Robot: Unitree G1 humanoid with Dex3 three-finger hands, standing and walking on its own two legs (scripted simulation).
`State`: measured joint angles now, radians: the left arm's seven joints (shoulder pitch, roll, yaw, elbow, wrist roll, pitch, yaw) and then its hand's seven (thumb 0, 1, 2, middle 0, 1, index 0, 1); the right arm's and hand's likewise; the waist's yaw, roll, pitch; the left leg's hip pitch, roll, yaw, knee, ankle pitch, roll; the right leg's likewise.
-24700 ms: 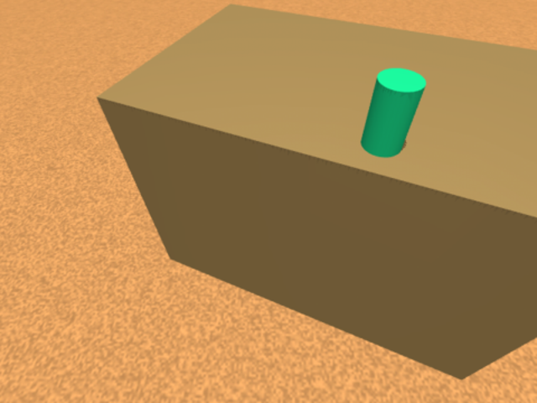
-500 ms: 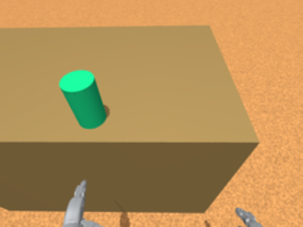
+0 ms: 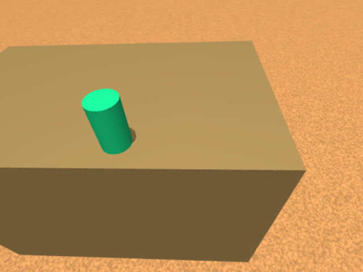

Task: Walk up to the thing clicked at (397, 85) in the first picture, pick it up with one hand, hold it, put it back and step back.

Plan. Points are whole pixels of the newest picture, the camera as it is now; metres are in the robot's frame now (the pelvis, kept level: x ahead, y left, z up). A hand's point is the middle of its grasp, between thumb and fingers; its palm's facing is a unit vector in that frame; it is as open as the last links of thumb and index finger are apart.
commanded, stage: home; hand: left
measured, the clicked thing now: (109, 123) +0.44 +0.22 +0.10
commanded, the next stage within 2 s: stand in 1.30 s
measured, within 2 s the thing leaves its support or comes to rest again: neither
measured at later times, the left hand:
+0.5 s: hand out of the picture +0.04 +0.25 -0.15, palm faces -0.04 -0.93 -0.35, open 17.4 cm
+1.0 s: hand out of the picture +0.07 +0.26 -0.15, palm faces -0.04 -0.93 -0.36, open 17.5 cm
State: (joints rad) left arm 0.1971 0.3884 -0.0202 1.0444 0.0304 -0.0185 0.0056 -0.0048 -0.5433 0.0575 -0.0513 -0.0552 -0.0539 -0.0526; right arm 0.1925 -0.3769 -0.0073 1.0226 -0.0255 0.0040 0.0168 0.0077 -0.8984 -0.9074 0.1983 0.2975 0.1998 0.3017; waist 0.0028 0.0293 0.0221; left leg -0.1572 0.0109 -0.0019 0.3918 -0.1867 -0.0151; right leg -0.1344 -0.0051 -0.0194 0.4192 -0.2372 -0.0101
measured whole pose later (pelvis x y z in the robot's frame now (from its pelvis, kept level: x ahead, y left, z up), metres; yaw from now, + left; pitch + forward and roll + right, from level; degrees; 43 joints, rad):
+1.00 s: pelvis +0.01 +0.01 +0.01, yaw +0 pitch -2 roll +0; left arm 0.12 0.35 -0.01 1.13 0.02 -0.01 0.00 0.00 -0.55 0.05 -0.05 -0.05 -0.05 -0.05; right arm 0.13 -0.36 0.02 1.11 -0.02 -0.01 0.00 0.00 -0.90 -0.91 0.20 0.30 0.20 0.30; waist 0.00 0.02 0.04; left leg -0.12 0.00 0.00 0.32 -0.16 0.00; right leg -0.09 -0.01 -0.02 0.32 -0.20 0.00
